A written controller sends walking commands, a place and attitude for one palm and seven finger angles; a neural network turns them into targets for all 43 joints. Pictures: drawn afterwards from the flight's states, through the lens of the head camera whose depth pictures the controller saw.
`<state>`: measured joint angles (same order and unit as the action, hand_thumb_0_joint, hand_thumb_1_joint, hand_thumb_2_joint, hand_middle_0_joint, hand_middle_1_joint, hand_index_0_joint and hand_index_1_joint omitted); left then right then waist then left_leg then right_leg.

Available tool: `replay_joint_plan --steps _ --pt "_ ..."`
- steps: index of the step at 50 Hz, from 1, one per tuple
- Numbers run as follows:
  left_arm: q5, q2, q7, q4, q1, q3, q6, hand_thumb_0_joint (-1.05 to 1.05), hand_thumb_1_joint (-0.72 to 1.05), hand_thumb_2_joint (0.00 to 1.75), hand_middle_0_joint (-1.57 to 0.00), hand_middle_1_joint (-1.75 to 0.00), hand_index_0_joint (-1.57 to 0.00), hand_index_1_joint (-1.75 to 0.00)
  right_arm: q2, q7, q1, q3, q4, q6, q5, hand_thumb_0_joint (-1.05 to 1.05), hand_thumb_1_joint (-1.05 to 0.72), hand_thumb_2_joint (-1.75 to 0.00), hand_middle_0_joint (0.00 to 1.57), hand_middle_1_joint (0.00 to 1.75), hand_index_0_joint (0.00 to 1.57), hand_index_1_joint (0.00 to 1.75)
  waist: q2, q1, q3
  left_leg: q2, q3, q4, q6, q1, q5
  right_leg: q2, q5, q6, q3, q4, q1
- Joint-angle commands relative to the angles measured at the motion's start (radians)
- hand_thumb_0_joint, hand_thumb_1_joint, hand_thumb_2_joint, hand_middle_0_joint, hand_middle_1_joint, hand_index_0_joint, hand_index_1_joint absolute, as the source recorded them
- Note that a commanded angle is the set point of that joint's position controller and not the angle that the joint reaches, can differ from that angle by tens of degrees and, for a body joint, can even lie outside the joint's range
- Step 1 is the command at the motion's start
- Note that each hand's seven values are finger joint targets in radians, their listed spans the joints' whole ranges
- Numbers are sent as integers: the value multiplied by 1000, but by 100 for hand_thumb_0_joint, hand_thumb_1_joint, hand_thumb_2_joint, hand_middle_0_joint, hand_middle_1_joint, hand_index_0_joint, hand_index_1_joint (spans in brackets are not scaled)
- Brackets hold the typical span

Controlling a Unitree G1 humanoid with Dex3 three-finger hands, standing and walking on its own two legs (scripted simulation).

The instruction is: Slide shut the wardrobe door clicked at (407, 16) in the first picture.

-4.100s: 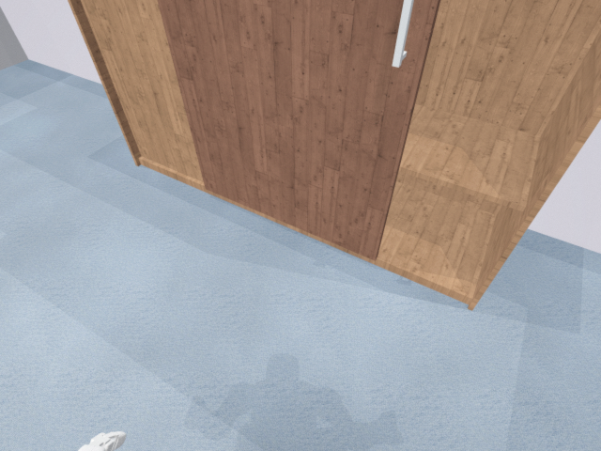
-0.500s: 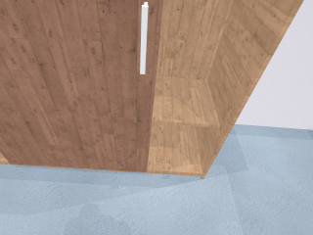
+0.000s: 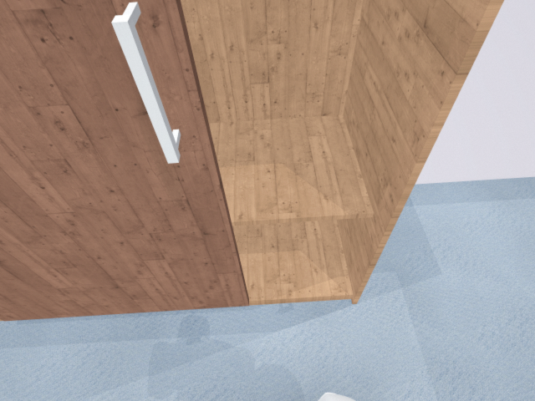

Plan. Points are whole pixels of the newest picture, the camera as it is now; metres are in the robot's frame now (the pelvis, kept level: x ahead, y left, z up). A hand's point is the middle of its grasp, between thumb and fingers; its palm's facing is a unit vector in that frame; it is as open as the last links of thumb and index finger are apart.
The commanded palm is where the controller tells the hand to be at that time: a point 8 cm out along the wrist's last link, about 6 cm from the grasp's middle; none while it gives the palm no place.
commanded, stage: come to a stop and stand still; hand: left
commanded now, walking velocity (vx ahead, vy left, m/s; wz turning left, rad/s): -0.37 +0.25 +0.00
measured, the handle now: (155, 93) +0.48 +0.16 +0.22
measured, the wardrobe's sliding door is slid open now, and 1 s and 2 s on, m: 0.39 0.39 0.39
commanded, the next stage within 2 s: none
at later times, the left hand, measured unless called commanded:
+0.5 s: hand out of the picture +0.01 +0.26 -0.16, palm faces +0.09 -0.95 -0.30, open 7.4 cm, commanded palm none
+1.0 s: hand out of the picture -0.06 +0.29 -0.16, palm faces +0.01 -0.98 -0.18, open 7.3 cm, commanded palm none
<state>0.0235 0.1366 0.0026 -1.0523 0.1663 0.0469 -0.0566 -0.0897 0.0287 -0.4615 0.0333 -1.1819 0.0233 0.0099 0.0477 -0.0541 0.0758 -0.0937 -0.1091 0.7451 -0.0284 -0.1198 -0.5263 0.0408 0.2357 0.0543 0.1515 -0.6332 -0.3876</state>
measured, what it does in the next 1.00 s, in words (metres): steps to the left: left foot, then right foot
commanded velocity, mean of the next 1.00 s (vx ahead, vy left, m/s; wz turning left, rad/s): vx -0.05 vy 0.04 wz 0.00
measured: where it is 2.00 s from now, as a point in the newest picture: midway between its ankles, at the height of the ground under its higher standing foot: outside the picture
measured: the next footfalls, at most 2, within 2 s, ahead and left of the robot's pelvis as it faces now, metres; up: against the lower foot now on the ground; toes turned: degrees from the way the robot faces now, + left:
left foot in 0.48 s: +0.01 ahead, +0.17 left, +0.00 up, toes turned +5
right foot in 0.72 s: +0.01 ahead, -0.01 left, +0.00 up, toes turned +1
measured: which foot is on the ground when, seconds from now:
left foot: up 0.00-0.46, down 0.48-1.00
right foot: down 0.00-0.50, up 0.52-0.70, down 0.72-1.00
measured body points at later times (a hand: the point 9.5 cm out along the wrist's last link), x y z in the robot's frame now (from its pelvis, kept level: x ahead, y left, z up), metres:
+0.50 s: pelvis -0.02 +0.06 +0.00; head -0.03 +0.04 +0.45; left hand +0.00 +0.31 -0.14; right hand +0.11 -0.20 -0.13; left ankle -0.03 +0.16 -0.73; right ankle +0.06 -0.09 -0.72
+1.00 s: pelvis -0.06 +0.12 +0.02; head -0.06 +0.12 +0.47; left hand -0.06 +0.34 -0.14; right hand -0.07 -0.10 -0.14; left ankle -0.03 +0.16 -0.72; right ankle -0.03 -0.01 -0.72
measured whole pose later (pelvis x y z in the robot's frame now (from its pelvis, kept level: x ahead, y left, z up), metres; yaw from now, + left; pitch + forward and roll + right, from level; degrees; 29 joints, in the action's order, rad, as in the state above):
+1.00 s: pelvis -0.06 +0.12 +0.02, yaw +0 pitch -1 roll +0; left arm 0.02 0.14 0.03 -1.04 0.32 -0.01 0.01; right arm -0.17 0.02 -0.35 0.00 -1.04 0.00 0.02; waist 0.00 -0.01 0.01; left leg 0.08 -0.13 0.40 0.12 -0.22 -0.18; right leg 0.02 0.24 0.02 -0.02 -0.49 -0.26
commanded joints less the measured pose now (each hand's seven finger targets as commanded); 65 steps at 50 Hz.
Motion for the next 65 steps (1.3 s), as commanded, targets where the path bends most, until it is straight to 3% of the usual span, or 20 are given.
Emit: replay_joint_plan --steps 1,5,11,17,18,19,20,22,23,25,26,29,31,34,36,37,40,43,48,65 --pt "-7 176 43 2 152 25 11 0 90 90 -20 -30 -20 -30 -70 15 -47 18 58 -21 -19 0 -90 -90 20 30 20 30 -214 67 -164 19 112 347 14 -227 -36 353 -1006 130 -306 215 295" --pt "-3 161 55 15 122 33 34 0 90 90 -20 -30 -20 -30 -81 7 67 34 83 -73 -4 0 -90 -90 20 30 20 30 -84 74 -85 45 118 403 -12 -302 37 328 -890 120 -221 254 209" --pt "0 191 61 67 61 45 45 0 90 90 -20 -30 -20 -30 -146 -14 166 55 164 -110 14 0 -90 -90 20 30 20 30 -164 58 -123 59 160 471 -46 -381 163 321 -647 121 -188 287 187" --pt "17 224 41 102 33 46 62 0 90 90 -20 -30 -20 -30 -165 -27 237 45 216 -84 9 0 -90 -90 20 30 20 30 -254 65 -93 61 93 217 -31 -269 147 271 -190 102 -200 355 107" --pt "12 258 82 142 84 23 46 0 90 90 -20 -30 -20 -30 -204 -31 172 50 303 -50 -1 0 -90 -90 20 30 20 30 -225 29 -320 134 36 199 -48 -304 0 322 -787 102 -371 231 423" --pt "19 298 80 164 91 36 45 0 90 90 -20 -30 -20 -30 -183 -30 204 51 335 -49 0 0 -90 -90 20 30 20 30 -132 57 -337 75 69 99 -22 -286 46 327 -641 125 -291 141 417" --pt "16 281 72 161 94 34 54 0 90 90 -20 -30 -20 -30 -183 -29 265 42 358 -48 0 0 -90 -90 20 30 20 30 -58 74 -288 89 36 -21 -3 -236 35 303 -439 124 -263 141 318" --pt "12 277 60 165 63 30 78 0 90 90 -20 -30 -20 -30 -169 -27 203 37 359 -47 -2 0 -90 -90 20 30 20 30 -145 29 -140 132 -4 -270 8 -90 200 226 -51 48 -207 159 82" --pt "6 235 55 165 60 17 89 0 90 90 -20 -30 -20 -30 -194 -25 159 35 351 -42 1 0 -90 -90 20 30 20 30 -120 16 -84 85 31 -346 21 -47 236 157 118 0 -156 122 -6" --pt "-8 152 39 182 94 3 111 0 90 90 -20 -30 -20 -30 -311 -21 198 51 400 -39 24 0 -90 -90 20 30 20 30 152 41 42 -195 388 -525 155 -259 148 -2 263 -71 -68 -120 -96" --pt "-10 150 39 198 98 9 108 0 90 90 -20 -30 -20 -30 -312 -19 251 44 416 -44 31 0 -90 -90 20 30 20 30 109 60 94 -215 359 -547 213 -399 74 11 228 -52 -122 -201 -39" --pt "1 145 27 154 155 5 108 0 90 90 -20 -30 -20 -30 -247 -20 338 21 402 -41 21 0 -90 -90 20 30 20 30 146 94 99 -97 280 -532 178 -439 36 -21 140 -45 -162 -343 -1" --pt "-3 139 23 141 181 -1 96 0 90 90 -20 -30 -20 -30 -232 -20 326 15 385 -37 22 0 -90 -90 20 30 20 30 132 101 75 -84 260 -506 187 -378 85 -24 144 -42 -151 -257 18" --pt "-1 121 26 123 216 -11 65 0 90 90 -20 -30 -20 -30 -227 -13 240 11 347 -31 16 0 -90 -90 20 30 20 30 -52 96 -8 -83 271 -408 164 -266 106 -20 87 -35 -160 99 134" --pt "2 148 33 121 190 -19 43 0 90 90 -20 -30 -20 -30 -178 -12 194 3 332 -29 0 0 -90 -90 20 30 20 30 -198 52 -26 22 196 -320 93 -257 107 99 133 29 -382 280 125" --pt "-1 163 32 127 170 -24 38 0 90 90 -20 -30 -20 -30 -173 -14 174 -2 320 -30 -1 0 -90 -90 20 30 20 30 -191 25 -31 70 144 -289 68 -165 158 163 217 72 -452 341 33" --pt "-6 150 34 126 101 -26 30 0 90 90 -20 -30 -20 -30 -169 -14 110 -4 265 -25 2 0 -90 -90 20 30 20 30 -241 -7 -75 47 144 -316 72 -9 248 93 214 45 -347 321 -38" --pt "-11 118 33 104 141 -33 40 0 90 90 -20 -30 -20 -30 -192 -12 128 -12 235 -5 6 0 -90 -90 20 30 20 30 -37 30 -37 -26 235 -480 90 -93 160 23 111 4 -266 233 38" --pt "-4 102 32 45 204 -35 54 0 90 90 -20 -30 -20 -30 -200 -3 147 -17 197 0 5 0 -90 -90 20 30 20 30 54 71 7 -58 293 -595 99 -174 44 -2 68 -6 -201 164 107" --pt "-8 73 37 -30 190 -47 43 0 90 90 -20 -30 -20 -30 -174 6 105 -26 108 10 1 0 -90 -90 20 30 20 30 -50 51 -1 -45 249 -553 75 -66 288 35 -41 -10 -229 236 121"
